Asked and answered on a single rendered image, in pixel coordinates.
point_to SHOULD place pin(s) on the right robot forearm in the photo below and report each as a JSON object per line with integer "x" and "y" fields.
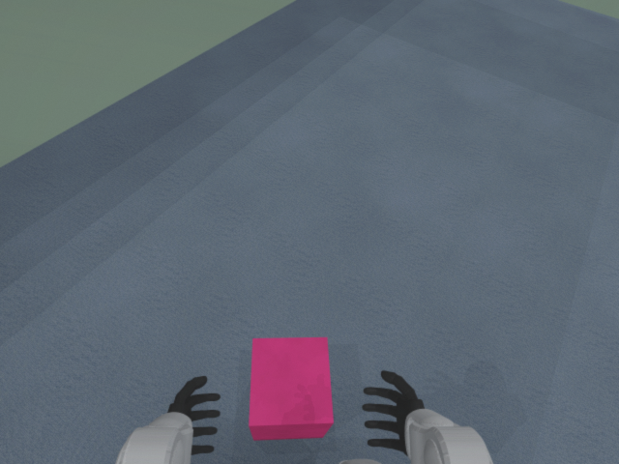
{"x": 433, "y": 439}

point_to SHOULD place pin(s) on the right robot hand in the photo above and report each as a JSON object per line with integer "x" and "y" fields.
{"x": 407, "y": 402}

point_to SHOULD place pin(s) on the carton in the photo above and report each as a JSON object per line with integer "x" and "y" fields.
{"x": 291, "y": 395}

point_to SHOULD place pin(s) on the left robot forearm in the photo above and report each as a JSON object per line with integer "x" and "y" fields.
{"x": 166, "y": 440}

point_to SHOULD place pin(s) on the left robot hand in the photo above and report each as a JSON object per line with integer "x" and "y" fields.
{"x": 184, "y": 402}

